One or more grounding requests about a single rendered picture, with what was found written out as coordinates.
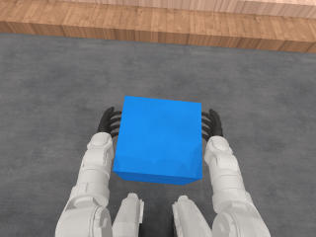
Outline robot right upper arm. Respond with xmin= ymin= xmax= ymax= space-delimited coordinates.
xmin=211 ymin=210 xmax=271 ymax=237

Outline right robot forearm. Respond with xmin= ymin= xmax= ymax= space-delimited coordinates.
xmin=203 ymin=135 xmax=271 ymax=236

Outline robot thigh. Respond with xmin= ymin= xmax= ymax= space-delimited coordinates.
xmin=172 ymin=199 xmax=212 ymax=237
xmin=112 ymin=197 xmax=144 ymax=237

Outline robot left upper arm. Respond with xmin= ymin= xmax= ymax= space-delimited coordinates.
xmin=55 ymin=204 xmax=114 ymax=237

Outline robot right hand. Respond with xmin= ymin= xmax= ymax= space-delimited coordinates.
xmin=201 ymin=109 xmax=223 ymax=142

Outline robot left hand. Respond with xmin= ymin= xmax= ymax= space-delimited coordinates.
xmin=97 ymin=107 xmax=122 ymax=138

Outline right robot thigh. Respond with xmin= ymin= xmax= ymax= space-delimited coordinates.
xmin=172 ymin=199 xmax=212 ymax=237

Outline carton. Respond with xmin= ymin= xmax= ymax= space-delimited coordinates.
xmin=113 ymin=96 xmax=202 ymax=186

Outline left robot thigh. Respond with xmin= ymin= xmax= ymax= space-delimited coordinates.
xmin=112 ymin=197 xmax=144 ymax=237

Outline left robot forearm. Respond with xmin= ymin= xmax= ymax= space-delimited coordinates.
xmin=54 ymin=132 xmax=115 ymax=237

